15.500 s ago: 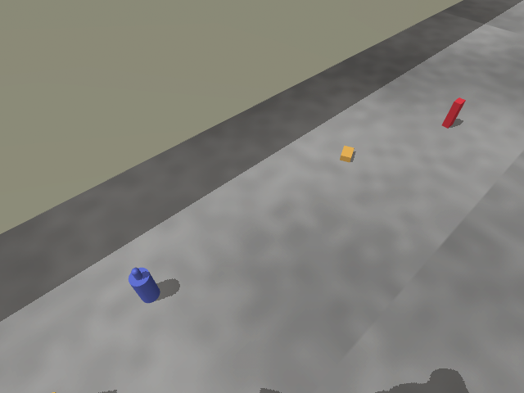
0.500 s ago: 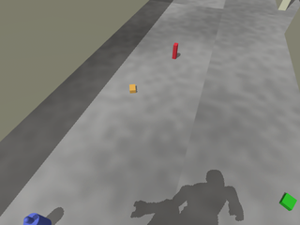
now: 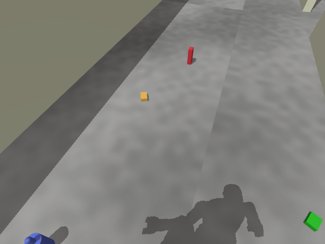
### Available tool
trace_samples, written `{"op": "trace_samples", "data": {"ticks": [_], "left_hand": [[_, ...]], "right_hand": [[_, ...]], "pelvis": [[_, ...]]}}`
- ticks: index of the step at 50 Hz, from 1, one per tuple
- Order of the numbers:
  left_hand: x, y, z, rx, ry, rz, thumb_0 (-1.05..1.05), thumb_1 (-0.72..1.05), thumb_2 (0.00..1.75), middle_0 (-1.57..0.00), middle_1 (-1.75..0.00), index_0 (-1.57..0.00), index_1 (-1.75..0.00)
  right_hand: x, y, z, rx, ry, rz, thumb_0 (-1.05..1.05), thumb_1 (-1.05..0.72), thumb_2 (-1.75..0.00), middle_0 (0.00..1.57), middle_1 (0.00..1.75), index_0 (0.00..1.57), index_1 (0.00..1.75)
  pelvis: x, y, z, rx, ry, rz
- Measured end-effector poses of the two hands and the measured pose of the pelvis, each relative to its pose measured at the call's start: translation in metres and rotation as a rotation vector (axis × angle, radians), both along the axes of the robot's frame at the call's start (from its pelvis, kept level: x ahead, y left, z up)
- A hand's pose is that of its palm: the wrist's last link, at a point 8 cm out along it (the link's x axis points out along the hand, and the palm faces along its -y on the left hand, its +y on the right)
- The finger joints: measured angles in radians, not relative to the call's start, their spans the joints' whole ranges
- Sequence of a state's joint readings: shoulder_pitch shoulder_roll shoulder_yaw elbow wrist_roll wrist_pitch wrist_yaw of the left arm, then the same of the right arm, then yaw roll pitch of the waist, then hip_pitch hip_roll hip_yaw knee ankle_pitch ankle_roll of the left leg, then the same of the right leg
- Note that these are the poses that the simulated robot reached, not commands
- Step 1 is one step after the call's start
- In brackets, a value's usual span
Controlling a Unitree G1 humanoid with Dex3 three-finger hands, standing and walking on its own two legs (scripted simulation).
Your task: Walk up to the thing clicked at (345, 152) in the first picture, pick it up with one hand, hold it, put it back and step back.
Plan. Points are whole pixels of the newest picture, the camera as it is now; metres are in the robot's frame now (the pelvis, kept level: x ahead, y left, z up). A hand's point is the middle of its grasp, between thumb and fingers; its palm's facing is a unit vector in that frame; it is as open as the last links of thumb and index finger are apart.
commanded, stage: stand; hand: left
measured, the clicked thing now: (143, 96) +1.42 +0.24 -0.76
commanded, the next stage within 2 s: walk up in 0.32 s
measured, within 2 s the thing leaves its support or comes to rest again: neither
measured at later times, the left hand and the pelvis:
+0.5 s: hand out of the picture +0.09 +0.26 -0.14, palm faces -0.07 -0.92 -0.39, open 7.4 cm; pelvis +0.02 -0.02 +0.00, yaw -2 degrees
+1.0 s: hand (94, 220) +0.21 +0.23 -0.18, palm faces +0.05 -0.93 -0.36, open 7.4 cm; pelvis +0.23 -0.04 -0.03, yaw +3 degrees
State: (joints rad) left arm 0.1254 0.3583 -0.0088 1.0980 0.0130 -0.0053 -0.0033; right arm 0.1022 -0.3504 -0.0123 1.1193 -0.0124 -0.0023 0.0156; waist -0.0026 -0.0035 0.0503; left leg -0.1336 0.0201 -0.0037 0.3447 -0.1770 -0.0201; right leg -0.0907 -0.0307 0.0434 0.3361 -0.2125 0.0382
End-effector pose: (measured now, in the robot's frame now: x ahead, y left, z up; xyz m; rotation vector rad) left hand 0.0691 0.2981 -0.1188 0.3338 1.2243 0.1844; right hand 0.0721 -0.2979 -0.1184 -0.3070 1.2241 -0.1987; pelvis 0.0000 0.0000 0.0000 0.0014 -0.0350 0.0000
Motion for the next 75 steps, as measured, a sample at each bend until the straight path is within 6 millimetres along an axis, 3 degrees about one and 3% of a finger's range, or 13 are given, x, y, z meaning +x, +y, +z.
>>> {"op": "trace_samples", "data": {"ticks": [19,23,28,32,37,41,48,51,54,59,64,69,75], "left_hand": [[-0.002,0.004,0.003,-0.004,0.000,0.007,0.00,0.90,0.90,-0.20,-0.30,-0.20,-0.30],[0.007,0.008,0.011,0.023,0.006,-0.014,0.01,0.90,0.90,-0.20,-0.30,-0.20,-0.30],[0.032,0.002,0.021,0.079,-0.030,-0.035,0.01,0.90,0.90,-0.20,-0.30,-0.20,-0.30],[0.032,-0.010,0.027,0.115,-0.072,0.018,0.00,0.90,0.90,-0.20,-0.30,-0.20,-0.30],[0.029,-0.023,0.034,0.102,-0.005,0.065,0.00,0.90,0.90,-0.20,-0.30,-0.20,-0.30],[0.048,-0.029,0.026,0.082,0.013,0.091,0.01,0.90,0.90,-0.20,-0.30,-0.20,-0.30],[0.110,-0.026,-0.008,0.024,0.035,0.113,0.01,0.90,0.90,-0.21,-0.30,-0.21,-0.30],[0.147,-0.018,-0.028,0.002,0.057,0.112,0.01,0.90,0.90,-0.21,-0.30,-0.21,-0.30],[0.191,-0.019,-0.030,-0.025,0.067,0.090,0.01,0.90,0.90,-0.20,-0.30,-0.20,-0.30],[0.281,-0.015,-0.009,-0.041,-0.031,0.017,0.01,0.90,0.90,-0.20,-0.30,-0.20,-0.30],[0.359,-0.009,0.007,-0.019,-0.121,-0.022,0.00,0.90,0.90,-0.20,-0.30,-0.20,-0.30],[0.423,-0.015,0.015,0.010,-0.111,-0.070,0.00,0.90,0.90,-0.20,-0.30,-0.20,-0.30],[0.499,-0.040,0.014,0.066,-0.140,-0.066,0.00,0.90,0.90,-0.20,-0.30,-0.20,-0.30]], "right_hand": [[0.002,-0.004,0.000,0.017,-0.023,-0.001,0.01,-0.90,-0.90,0.21,0.30,0.20,0.30],[-0.001,-0.023,0.002,0.016,-0.051,-0.029,0.01,-0.90,-0.90,0.21,0.30,0.20,0.31],[-0.004,-0.065,-0.007,0.001,-0.020,-0.065,0.01,-0.90,-0.90,0.21,0.30,0.20,0.31],[0.020,-0.088,-0.015,-0.020,0.028,-0.054,0.01,-0.91,-0.90,0.21,0.30,0.20,0.30],[0.076,-0.091,-0.004,0.009,-0.034,-0.009,0.01,-0.91,-0.90,0.20,0.30,0.20,0.30],[0.119,-0.086,-0.003,0.020,-0.032,0.040,0.01,-0.91,-0.90,0.20,0.30,0.20,0.30],[0.220,-0.059,-0.007,0.011,-0.021,0.127,0.01,-0.91,-0.90,0.20,0.30,0.20,0.30],[0.275,-0.043,-0.007,-0.005,-0.069,0.148,0.01,-0.91,-0.90,0.20,0.30,0.20,0.30],[0.317,-0.029,0.001,-0.010,-0.160,0.143,0.01,-0.91,-0.90,0.21,0.30,0.20,0.30],[0.348,-0.024,0.024,-0.017,-0.201,0.083,0.01,-0.90,-0.90,0.21,0.30,0.20,0.30],[0.365,-0.035,0.028,-0.032,-0.161,0.060,0.01,-0.90,-0.90,0.21,0.30,0.20,0.31],[0.389,-0.057,0.013,-0.022,-0.119,0.026,0.01,-0.90,-0.90,0.21,0.30,0.20,0.31],[0.435,-0.087,-0.028,0.006,-0.042,0.000,0.01,-0.90,-0.90,0.21,0.30,0.20,0.31]], "pelvis": [[0.007,-0.002,-0.001,0.010,0.007,-0.007],[0.016,-0.013,-0.002,0.010,0.016,-0.034],[0.034,-0.039,-0.010,0.021,-0.006,-0.046],[0.058,-0.053,-0.014,0.000,-0.014,-0.020],[0.094,-0.059,-0.003,-0.007,-0.016,-0.017],[0.126,-0.060,-0.004,-0.024,-0.016,0.010],[0.201,-0.049,-0.021,-0.040,-0.003,0.046],[0.238,-0.039,-0.031,-0.002,0.002,0.042],[0.267,-0.027,-0.028,-0.012,0.001,0.036],[0.317,-0.022,-0.009,-0.014,-0.010,0.023],[0.365,-0.027,-0.004,0.005,-0.023,0.016],[0.415,-0.038,-0.010,0.033,-0.021,-0.007],[0.485,-0.064,-0.031,0.016,-0.008,0.006]]}}
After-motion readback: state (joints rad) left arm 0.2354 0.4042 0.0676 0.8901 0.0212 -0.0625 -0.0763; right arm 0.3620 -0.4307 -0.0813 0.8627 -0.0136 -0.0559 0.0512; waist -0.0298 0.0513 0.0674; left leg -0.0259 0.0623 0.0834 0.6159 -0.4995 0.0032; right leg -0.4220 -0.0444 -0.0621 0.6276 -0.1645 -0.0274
